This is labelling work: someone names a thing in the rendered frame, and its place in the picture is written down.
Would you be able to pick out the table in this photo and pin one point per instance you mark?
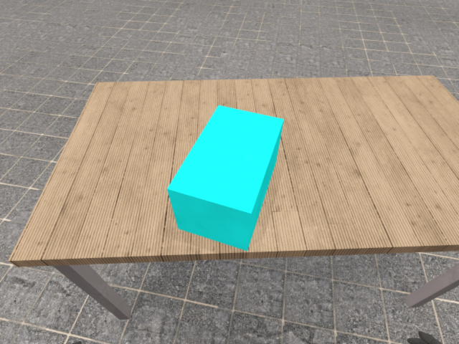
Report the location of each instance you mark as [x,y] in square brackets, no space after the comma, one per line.
[365,165]

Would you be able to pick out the carton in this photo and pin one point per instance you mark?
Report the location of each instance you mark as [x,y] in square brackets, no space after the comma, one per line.
[219,189]

